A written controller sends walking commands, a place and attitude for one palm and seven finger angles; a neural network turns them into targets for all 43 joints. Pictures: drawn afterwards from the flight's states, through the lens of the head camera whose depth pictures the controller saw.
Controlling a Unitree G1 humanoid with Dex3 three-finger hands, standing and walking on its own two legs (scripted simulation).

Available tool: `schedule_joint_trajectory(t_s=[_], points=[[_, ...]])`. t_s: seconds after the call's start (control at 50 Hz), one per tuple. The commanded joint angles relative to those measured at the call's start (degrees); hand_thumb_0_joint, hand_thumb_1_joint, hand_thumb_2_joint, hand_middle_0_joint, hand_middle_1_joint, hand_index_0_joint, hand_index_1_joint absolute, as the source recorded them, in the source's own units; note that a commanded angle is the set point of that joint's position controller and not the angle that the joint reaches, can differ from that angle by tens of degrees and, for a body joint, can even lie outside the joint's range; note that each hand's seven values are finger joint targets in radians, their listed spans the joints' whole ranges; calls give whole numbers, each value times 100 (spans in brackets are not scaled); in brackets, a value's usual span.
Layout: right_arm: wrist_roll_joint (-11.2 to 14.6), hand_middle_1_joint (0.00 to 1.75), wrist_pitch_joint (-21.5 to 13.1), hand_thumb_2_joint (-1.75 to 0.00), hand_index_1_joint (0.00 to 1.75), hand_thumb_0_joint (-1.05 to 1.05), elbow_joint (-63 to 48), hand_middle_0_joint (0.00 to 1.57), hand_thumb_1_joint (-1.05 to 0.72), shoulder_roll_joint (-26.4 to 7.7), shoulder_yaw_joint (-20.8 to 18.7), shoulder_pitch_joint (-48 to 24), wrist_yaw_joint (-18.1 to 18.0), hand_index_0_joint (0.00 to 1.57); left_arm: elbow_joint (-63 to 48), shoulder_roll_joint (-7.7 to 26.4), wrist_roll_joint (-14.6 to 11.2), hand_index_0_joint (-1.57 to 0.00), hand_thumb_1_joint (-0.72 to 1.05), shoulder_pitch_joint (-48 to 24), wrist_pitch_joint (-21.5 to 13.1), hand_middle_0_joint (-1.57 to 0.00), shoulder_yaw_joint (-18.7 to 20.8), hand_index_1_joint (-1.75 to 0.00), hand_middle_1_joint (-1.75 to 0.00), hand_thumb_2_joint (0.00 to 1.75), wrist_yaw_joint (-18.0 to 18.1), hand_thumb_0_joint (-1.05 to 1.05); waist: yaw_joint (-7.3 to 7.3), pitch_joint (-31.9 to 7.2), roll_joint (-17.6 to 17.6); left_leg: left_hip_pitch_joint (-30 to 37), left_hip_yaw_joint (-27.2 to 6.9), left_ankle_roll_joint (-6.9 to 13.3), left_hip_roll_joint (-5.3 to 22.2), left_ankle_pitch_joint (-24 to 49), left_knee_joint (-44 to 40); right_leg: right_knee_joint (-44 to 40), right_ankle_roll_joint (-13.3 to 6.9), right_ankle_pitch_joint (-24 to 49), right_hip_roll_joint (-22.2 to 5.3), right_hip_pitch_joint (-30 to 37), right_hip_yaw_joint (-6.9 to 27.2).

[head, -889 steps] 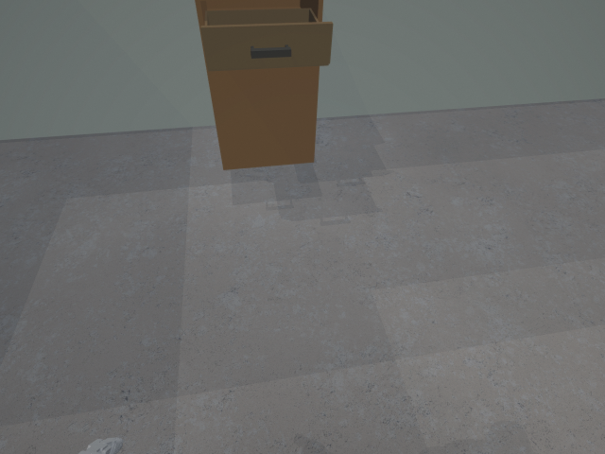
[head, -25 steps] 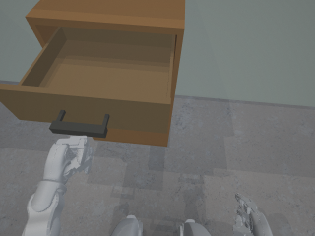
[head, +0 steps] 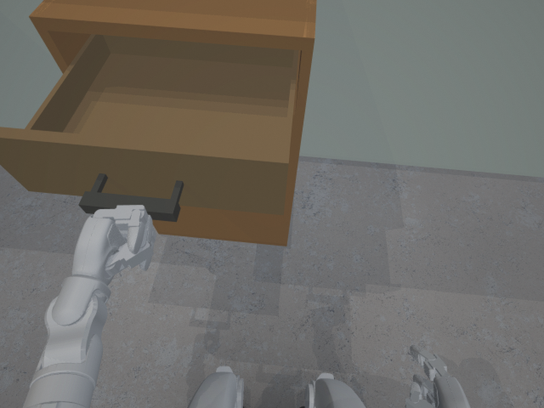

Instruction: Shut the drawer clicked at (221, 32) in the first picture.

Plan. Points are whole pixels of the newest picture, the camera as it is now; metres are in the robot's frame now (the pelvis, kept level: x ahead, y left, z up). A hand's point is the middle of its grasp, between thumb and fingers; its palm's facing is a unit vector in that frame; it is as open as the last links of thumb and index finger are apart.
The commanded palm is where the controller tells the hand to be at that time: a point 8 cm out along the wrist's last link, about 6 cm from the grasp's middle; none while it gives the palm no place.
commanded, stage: push the drawer shut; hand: left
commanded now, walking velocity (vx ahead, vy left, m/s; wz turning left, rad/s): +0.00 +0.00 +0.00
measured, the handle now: (135, 194) +0.41 +0.22 +0.04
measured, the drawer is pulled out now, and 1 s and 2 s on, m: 0.25 0.12 0.01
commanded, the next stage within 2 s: none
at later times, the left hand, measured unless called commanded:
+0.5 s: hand (164, 200) +0.40 +0.18 +0.04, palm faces -0.08 -0.99 -0.06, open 3.2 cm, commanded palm +0.39 +0.23 +0.04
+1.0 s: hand (173, 169) +0.46 +0.18 +0.04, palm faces -0.08 -1.00 -0.05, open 3.2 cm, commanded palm +0.45 +0.22 +0.04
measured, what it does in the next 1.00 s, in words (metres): stands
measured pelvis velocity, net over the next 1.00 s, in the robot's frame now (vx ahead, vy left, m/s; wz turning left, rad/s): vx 0.00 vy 0.01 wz -0.03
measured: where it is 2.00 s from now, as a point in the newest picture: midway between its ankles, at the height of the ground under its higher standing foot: outside the picture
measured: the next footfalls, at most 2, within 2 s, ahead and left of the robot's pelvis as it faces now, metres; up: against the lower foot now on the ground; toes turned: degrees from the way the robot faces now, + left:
none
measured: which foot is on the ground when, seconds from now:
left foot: down 0.00-1.00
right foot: down 0.00-1.00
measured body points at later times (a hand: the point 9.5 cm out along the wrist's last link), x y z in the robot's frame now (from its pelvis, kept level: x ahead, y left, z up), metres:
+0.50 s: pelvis -0.01 +0.01 +0.00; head +0.10 +0.01 +0.44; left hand +0.40 +0.23 +0.04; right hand +0.09 -0.26 -0.11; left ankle +0.02 +0.11 -0.66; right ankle +0.01 -0.09 -0.66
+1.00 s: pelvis +0.00 +0.01 -0.01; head +0.12 +0.02 +0.43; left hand +0.46 +0.23 +0.04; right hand +0.05 -0.25 -0.12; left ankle +0.02 +0.11 -0.66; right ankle +0.01 -0.09 -0.66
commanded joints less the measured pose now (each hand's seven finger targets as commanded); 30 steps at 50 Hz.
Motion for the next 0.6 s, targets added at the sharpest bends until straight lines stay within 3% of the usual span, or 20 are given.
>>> schedule_joint_trajectory(t_s=[0.0,0.02,0.1,0.14,0.16,0.18,0.24,0.28,0.34,0.38,0.4,0.44,0.5,0.58], points=[[26,30,-279,-90,30,0,-633,20,-90,-837,-332,156,-102,20,-1034,1110,-151,-140,90,-2058,-318,-140,499,-160,-160,90,21,0,-273,-1933,174,1082,-267,70,-56,1497,-772,-908,171,1516,9,1081,698],[14,30,-267,-90,30,0,-631,20,-90,-824,-319,170,-95,20,-970,1080,-141,-140,90,-2093,-315,-140,484,-160,-160,90,7,0,-232,-2046,234,1087,-254,60,-67,1508,-785,-895,174,1538,3,1159,723],[17,30,-235,-90,30,0,-589,20,-90,-832,-313,232,-82,20,-696,1011,-114,-140,90,-2537,-316,-140,375,-160,-160,90,34,0,-315,-1916,184,1055,-280,64,-59,1401,-794,-918,173,1402,16,999,698],[22,30,-192,-90,30,0,-553,20,-90,-848,-322,281,-76,20,-445,1133,-79,-140,90,-2692,-310,-140,486,-160,-160,90,62,0,-320,-1904,76,986,-253,62,-58,1322,-790,-947,184,1345,16,1015,729],[21,30,-183,-90,30,0,-538,20,-90,-849,-320,292,-74,20,-486,1198,-57,-140,90,-2899,-343,-140,500,-160,-160,90,77,0,-317,-1946,214,1029,-265,52,-53,1325,-807,-926,172,1331,11,982,719],[15,30,-166,-90,30,0,-562,20,-90,-835,-318,314,-60,20,-388,1102,-35,-140,90,-2890,-339,-140,435,-160,-160,90,84,0,-305,-1973,169,1030,-252,56,-69,1334,-816,-941,170,1355,12,1045,727],[16,30,-95,-90,30,0,-507,20,-90,-866,-310,386,-51,20,-61,1252,39,-140,90,-3262,-364,-140,513,-160,-160,90,117,0,-363,-1938,119,978,-279,56,-52,1244,-813,-906,171,1250,34,903,705],[22,30,-66,-90,30,0,-491,20,-90,-857,-306,396,-43,20,100,1152,79,-140,90,-3624,-370,-140,378,-160,-160,90,123,0,-417,-1861,250,1015,-285,56,-54,1097,-828,-947,163,1073,34,736,718],[4,30,-6,-90,30,0,-455,20,-90,-891,-317,499,-28,20,316,1347,154,-140,90,-3861,-404,-140,518,-160,-160,90,154,0,-393,-2062,320,1095,-308,47,-48,1164,-822,-894,148,1113,44,734,703],[-1,30,35,-90,30,0,-452,20,-90,-880,-317,542,-11,20,464,1228,175,-140,90,-4036,-391,-140,421,-160,-160,90,173,0,-415,-2088,337,1128,-312,43,-55,1192,-825,-895,150,1143,50,699,697],[-1,30,48,-90,30,0,-426,20,-90,-909,-325,599,-8,20,532,1294,190,-140,90,-4159,-405,-140,437,-160,-160,90,177,0,-467,-2124,266,1178,-353,59,-35,1274,-804,-849,141,1207,74,634,659],[-14,30,113,-90,30,0,-398,20,-90,-934,-335,676,6,20,720,1474,231,-140,90,-4236,-410,-140,607,-160,-160,90,195,0,-429,-2241,187,1184,-347,48,-28,1397,-802,-824,144,1337,76,706,663],[-28,30,170,-90,30,0,-400,20,-90,-932,-349,763,37,20,788,1451,260,-140,90,-4324,-440,-140,600,-160,-160,90,206,0,-405,-2415,384,1371,-348,37,-29,1715,-773,-754,126,1591,93,695,633],[-37,30,281,-90,30,0,-355,20,-90,-918,-337,819,59,20,1108,1501,281,-140,90,-4600,-459,-140,673,-160,-160,90,242,0,-469,-2257,147,1101,-295,49,-30,1534,-781,-814,162,1524,94,750,669]])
